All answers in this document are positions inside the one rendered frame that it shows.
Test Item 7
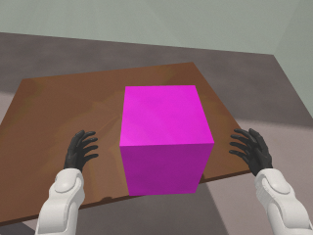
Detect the carton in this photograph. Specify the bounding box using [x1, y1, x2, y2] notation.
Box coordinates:
[119, 85, 214, 196]

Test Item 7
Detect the table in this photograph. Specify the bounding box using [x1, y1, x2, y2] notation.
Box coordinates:
[0, 62, 251, 235]

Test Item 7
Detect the robot left forearm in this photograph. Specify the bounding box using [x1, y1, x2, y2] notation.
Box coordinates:
[34, 168, 85, 235]

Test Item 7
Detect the robot right hand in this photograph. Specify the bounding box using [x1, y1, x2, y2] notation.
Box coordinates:
[229, 128, 273, 177]

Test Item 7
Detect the robot right forearm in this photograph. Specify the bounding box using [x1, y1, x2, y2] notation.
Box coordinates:
[253, 168, 313, 235]

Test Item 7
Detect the robot left hand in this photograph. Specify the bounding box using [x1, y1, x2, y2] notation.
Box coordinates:
[63, 129, 99, 173]

